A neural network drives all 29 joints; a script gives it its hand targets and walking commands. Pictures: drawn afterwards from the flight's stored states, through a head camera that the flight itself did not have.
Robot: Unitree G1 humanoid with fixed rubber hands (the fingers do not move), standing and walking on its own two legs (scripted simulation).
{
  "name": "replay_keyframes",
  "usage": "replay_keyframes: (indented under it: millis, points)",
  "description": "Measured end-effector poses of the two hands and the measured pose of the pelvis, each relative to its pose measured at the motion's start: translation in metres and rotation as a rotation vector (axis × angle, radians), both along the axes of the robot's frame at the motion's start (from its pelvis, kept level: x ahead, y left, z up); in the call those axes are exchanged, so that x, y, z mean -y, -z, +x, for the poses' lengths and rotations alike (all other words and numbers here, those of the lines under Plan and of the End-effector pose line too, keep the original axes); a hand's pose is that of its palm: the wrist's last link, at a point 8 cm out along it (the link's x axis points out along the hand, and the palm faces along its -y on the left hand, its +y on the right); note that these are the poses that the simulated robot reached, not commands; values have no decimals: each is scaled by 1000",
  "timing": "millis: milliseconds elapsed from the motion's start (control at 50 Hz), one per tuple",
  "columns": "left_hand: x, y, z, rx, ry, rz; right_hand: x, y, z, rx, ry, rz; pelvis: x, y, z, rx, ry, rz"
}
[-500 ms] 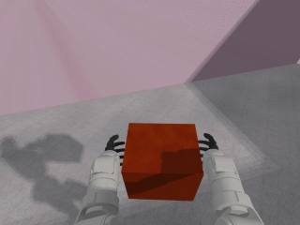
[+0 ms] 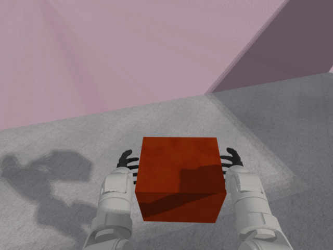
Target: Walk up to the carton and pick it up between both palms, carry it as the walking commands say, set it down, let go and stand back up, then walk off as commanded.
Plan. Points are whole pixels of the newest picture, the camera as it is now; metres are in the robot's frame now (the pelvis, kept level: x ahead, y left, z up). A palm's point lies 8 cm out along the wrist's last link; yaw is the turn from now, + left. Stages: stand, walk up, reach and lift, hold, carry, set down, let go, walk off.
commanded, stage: hold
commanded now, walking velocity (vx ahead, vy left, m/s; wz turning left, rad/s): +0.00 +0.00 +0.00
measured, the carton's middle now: (179, 180) +0.35 -0.01 -0.01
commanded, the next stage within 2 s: carry in 0.66 s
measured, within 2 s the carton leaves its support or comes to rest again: neither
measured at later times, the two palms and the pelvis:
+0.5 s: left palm (122, 177) +0.30 +0.13 +0.07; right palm (237, 176) +0.29 -0.16 +0.06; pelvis -0.01 +0.00 +0.00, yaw +0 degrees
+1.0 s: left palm (142, 169) +0.30 +0.08 +0.10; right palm (261, 166) +0.29 -0.21 +0.10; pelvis -0.01 -0.04 +0.00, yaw +1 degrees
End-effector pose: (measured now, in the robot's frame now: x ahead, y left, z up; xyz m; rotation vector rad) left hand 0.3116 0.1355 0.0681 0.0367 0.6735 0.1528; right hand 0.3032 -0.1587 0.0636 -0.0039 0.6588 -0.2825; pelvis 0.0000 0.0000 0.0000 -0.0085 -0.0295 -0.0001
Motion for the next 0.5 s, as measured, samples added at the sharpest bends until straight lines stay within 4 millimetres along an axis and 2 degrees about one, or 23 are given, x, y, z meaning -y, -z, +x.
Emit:
replay_keyframes:
  millis: [240,500]
  points:
    - [1,-3,-9,7,-2,2,0,-1,-9,6,-1,1,1,1,-8,11,0,1]
    - [1,-2,-9,8,-8,7,0,0,-9,2,-3,1,1,1,-8,11,0,1]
